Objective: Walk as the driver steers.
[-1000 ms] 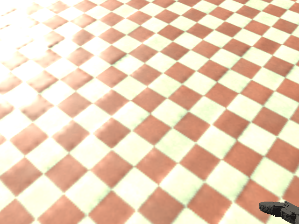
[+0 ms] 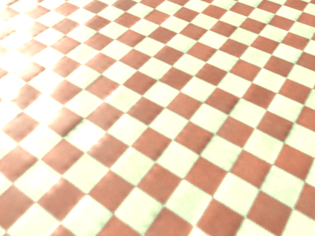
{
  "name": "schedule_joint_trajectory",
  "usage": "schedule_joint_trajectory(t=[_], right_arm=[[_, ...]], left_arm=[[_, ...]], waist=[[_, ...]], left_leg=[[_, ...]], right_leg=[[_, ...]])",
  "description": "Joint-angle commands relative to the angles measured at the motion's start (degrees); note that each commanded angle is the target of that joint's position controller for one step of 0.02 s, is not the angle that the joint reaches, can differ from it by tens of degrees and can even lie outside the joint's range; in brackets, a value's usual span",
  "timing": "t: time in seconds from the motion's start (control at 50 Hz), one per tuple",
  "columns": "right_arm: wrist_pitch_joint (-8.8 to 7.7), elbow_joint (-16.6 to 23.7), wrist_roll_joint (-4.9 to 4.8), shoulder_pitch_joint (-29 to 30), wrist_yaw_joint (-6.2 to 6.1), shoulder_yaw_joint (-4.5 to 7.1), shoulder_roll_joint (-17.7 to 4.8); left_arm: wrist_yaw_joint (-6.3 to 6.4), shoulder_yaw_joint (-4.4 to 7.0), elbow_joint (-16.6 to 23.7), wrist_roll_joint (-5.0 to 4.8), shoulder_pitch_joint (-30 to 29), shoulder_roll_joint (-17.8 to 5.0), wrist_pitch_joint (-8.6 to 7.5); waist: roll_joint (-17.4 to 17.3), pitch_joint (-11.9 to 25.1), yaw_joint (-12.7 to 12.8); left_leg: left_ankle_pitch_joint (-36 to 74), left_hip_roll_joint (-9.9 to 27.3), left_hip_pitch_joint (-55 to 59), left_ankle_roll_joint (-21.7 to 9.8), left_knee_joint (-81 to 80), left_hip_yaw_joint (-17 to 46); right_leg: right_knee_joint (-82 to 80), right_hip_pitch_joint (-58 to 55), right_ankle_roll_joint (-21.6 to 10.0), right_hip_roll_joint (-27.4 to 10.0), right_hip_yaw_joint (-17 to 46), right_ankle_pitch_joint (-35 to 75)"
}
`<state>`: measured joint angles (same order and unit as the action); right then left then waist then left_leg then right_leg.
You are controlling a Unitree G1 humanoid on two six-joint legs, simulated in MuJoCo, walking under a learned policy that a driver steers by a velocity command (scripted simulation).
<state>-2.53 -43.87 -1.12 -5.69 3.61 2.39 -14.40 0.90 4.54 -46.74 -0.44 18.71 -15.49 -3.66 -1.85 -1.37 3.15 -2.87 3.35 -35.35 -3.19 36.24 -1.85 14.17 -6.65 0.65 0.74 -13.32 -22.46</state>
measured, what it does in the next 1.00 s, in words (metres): walks ahead, turning left: left foot, then right foot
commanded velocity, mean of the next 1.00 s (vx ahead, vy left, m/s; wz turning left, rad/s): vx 0.50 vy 0.00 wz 0.48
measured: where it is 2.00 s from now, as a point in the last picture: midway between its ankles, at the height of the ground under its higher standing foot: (104, 114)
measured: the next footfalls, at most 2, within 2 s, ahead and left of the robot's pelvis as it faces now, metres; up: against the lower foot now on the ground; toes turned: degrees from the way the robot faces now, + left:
left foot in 0.04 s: +0.20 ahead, +0.10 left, +0.00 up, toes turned +5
right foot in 0.54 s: +0.51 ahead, -0.05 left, +0.00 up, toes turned +23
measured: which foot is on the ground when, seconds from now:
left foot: up 0.00-0.02, down 0.04-0.54, up 0.56-1.00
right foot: down 0.00-0.06, up 0.08-0.52, down 0.54-1.00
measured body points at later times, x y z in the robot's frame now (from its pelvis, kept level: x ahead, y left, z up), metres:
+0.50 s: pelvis +0.29 +0.02 +0.01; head +0.32 +0.04 +0.46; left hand +0.45 +0.32 -0.07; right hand +0.42 -0.25 -0.10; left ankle +0.16 +0.10 -0.73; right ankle +0.47 -0.06 -0.71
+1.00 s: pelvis +0.53 +0.12 +0.01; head +0.56 +0.14 +0.46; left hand +0.37 +0.36 -0.12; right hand +0.85 +0.06 -0.06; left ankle +0.59 +0.30 -0.71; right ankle +0.47 -0.06 -0.73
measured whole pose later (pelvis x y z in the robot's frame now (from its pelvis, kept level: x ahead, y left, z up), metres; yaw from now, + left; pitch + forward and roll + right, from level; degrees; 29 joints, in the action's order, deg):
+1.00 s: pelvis +0.53 +0.12 +0.01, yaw +30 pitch +2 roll -2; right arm -2.7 -34.9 -1.0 -2.7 2.5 2.0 -14.4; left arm -0.7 3.8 -50.7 -1.7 22.3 -16.8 -3.9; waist -1.8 -1.6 6.2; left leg -5.5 3.0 -31.8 -2.6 32.6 0.0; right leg 15.0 -3.3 1.4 -0.9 -7.4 -20.3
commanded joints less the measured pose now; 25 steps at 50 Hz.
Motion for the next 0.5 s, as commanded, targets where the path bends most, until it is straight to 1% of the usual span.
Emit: schedule_joint_trajectory(t=[0.02, 0.04, 0.06, 0.08, 0.1, 0.12, 0.14, 0.16, 0.18, 0.2, 0.22, 0.26, 0.3, 0.34, 0.38, 0.4, 0.42, 0.46, 0.48, 0.5], right_arm=[[-0.47, 4.39, -0.28, -3.83, 0.32, 3.07, -8.28], [-0.36, 2.41, -0.38, -12.75, -0.37, 4.89, -11.5], [0.26, 1.4, -0.41, -19.79, -1.78, 6.59, -17.23], [-0.31, 3.09, -0.51, -16.84, -1.68, 6.7, -20.04], [-0.71, 3.67, -0.12, -18.02, -1.37, 5.28, -15.13], [-1.17, 3.61, 0.1, -16.4, -1.46, 4.62, -12.37], [-1.48, 4.07, -0.07, -12.71, -1.44, 4.18, -11.13], [-1.55, 4.84, 0.04, -9.38, -1.68, 3.57, -8.95], [-1.51, 5.94, 0.73, -7.7, -1.98, 3.24, -8.47], [-1.51, 6.42, 0.79, -7.11, -2.18, 3.34, -8.67], [-1.59, 6.45, 0.65, -7.21, -2.46, 3.48, -9.19], [-1.65, 6.15, 0.47, -8.32, -3.2, 3.89, -10.74], [-1.33, 5.74, 0.08, -9.57, -3.85, 4.09, -11.32], [-0.84, 5.36, -0.2, -10.95, -4.22, 4.12, -11.34], [-0.42, 4.77, -0.32, -12.95, -4.4, 4.19, -11.55], [-0.22, 4.44, -0.46, -13.85, -4.44, 4.21, -11.54], [-0.02, 4.24, -0.57, -14.46, -4.51, 4.16, -11.28], [0.27, 4.25, -0.46, -14.61, -4.7, 4.18, -11.01], [0.38, 4.46, -0.35, -14.03, -4.75, 4.29, -11.09], [0.49, 4.88, -0.32, -12.94, -4.73, 4.13, -10.46]], left_arm=[[1.09, 2.95, 3.15, -0.47, -2.02, -11.99, 1.01], [1.33, 2.59, 3.43, -0.7, -2.75, -11.64, 1.18], [1.35, 1.24, 4.65, 0.84, -0.87, -8.3, 0.45], [0.3, -0.88, 7.22, 1.16, 3.18, -1.88, -1.47], [-0.77, -0.05, 7.69, -0.77, -2.98, -7.21, -3.71], [-1.2, 0.1, 9.17, -2.34, -7.18, -8.19, -4.65], [-0.84, -0.1, 9.14, -1.44, -8.07, -7.41, -5.02], [-0.39, 0.46, 8.74, 0.23, -8.37, -8.23, -4.72], [-0.44, 0.74, 8.64, 0.69, -7.24, -8.34, -4.02], [-0.42, 0.82, 8.7, 0.99, -6.34, -7.98, -3.35], [-0.4, 0.65, 8.65, 1.18, -5.87, -7.13, -2.75], [-0.18, 0.18, 9.51, 1.43, -8.14, -5.79, -1.98], [-0.21, -0.38, 10.6, 1.47, -12.54, -4.64, -1.91], [-0.61, -0.85, 11.42, 1.14, -16.62, -3.73, -2.25], [-1.17, -0.86, 12.22, 0.45, -19.99, -4.09, -2.69], [-1.45, -0.72, 12.63, 0.18, -21.06, -4.6, -2.95], [-1.72, -0.48, 12.9, 0.05, -21.54, -5.29, -3.21], [-2.16, 0.16, 12.91, -0.08, -20.8, -6.8, -3.79], [-2.2, 0.53, 12.63, -0.18, -19.18, -7.44, -4.09], [-2.07, 1.04, 11.64, -0.15, -15.45, -8.03, -4.39]], waist=[[7.27, 3.56, -5.92], [5.78, 8.35, -10.85], [-3.74, 14.01, -12.24], [-14.78, 21.07, -5.94], [-6.29, 22.54, -10.43], [-3.68, 14.85, -10.16], [2.24, 8.68, -7.14], [2.35, 6.27, -5.18], [0.83, 5.08, -3.47], [0.34, 4.71, -2.63], [0.25, 4.29, -2.17], [0.33, 2.94, -2.46], [-0.72, 2.02, -4.01], [-2.24, 1.87, -5.87], [-3.03, 1.79, -7.41], [-3.32, 1.69, -7.78], [-3.52, 1.73, -7.78], [-4.52, 1.9, -6.82], [-5.55, 2.06, -5.72], [-6.06, 3.06, -3.44]], left_leg=[[-7.63, -5.46, 9.18, -3.88, -0.17, -4.93], [-4.17, -7.52, 23.11, -6.15, -3.98, -4.14], [-1.08, 2.59, 40.14, -10.17, -4.78, 12.23], [-11.6, 15.27, 56.98, -22.43, -13.92, 46.4], [-15.13, 15.19, 58.03, -20.06, -18.83, 47.52], [-13.06, 13.44, 51.97, -17.61, -18.97, 38.89], [-6.94, 10.91, 42.45, -15.62, -19.15, 32.2], [-0.98, 8.96, 35.68, -14.5, -19.73, 27.44], [3.07, 7.67, 30.8, -14.41, -20.96, 25.34], [5.63, 6.92, 28.26, -14.65, -22.0, 24.21], [8.48, 6.42, 25.96, -14.82, -22.56, 22.38], [11.33, 4.95, 22.63, -14.34, -23.31, 18.98], [9.36, 2.58, 21.03, -12.28, -23.0, 16.38], [5.22, 0.82, 20.18, -10.29, -21.99, 15.33], [1.63, 1.32, 20.69, -9.5, -21.09, 17.15], [0.43, 2.0, 21.95, -9.34, -19.99, 18.71], [-0.69, 2.67, 23.8, -9.07, -18.45, 20.52], [-1.73, 4.13, 27.17, -8.26, -15.24, 24.39], [-0.93, 4.54, 27.93, -7.71, -13.52, 25.84], [0.59, 3.63, 27.6, -6.75, -10.81, 26.05]], right_leg=[[15.46, 0.14, -6.34, -16.1, 1.68, 65.77], [28.11, 6.04, -4.25, -13.65, 0.35, 62.52], [46.84, 21.13, -1.48, -10.07, 0.29, 36.77], [66.49, 44.24, 1.83, 3.37, 10.25, -10.56], [68.56, 50.37, -0.12, 0.45, 20.52, -9.63], [65.92, 52.89, -1.53, -1.89, 19.71, -5.35], [59.93, 51.13, -1.82, -4.57, 19.1, -1.15], [54.86, 47.46, -1.42, -6.3, 18.79, 1.02], [53.14, 43.84, -0.93, -7.05, 18.91, 2.54], [50.94, 42.32, -0.14, -7.16, 18.61, 3.26], [48.73, 41.61, 0.76, -7.14, 17.83, 3.97], [42.5, 41.82, 2.54, -6.47, 16.59, 8.39], [33.52, 41.02, 3.48, -5.17, 16.12, 16.58], [24.68, 38.12, 3.66, -3.13, 15.78, 23.76], [19.57, 35.81, 3.64, -1.4, 15.62, 27.15], [17.94, 35.5, 3.35, -1.03, 16.2, 26.94], [16.22, 35.41, 2.89, -0.79, 16.92, 25.86], [13.89, 34.07, 1.51, -0.54, 17.9, 22.02], [13.31, 32.11, 0.54, -0.55, 17.87, 19.54], [11.17, 27.18, -0.76, -0.36, 16.97, 19.44]])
